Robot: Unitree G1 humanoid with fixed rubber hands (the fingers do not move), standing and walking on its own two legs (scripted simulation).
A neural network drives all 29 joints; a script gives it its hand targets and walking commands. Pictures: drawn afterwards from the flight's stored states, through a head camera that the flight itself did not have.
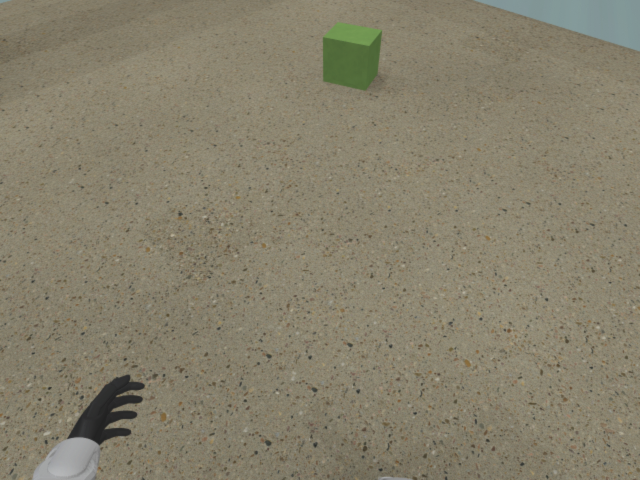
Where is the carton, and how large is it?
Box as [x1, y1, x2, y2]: [323, 22, 381, 90]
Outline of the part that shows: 338,22 323,37 323,80 365,90 377,73 381,30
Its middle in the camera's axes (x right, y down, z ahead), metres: +0.18 -1.09 +2.29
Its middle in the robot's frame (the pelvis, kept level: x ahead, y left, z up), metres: +2.35 -0.30 -0.63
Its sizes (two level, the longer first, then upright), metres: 0.277 0.216 0.262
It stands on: the floor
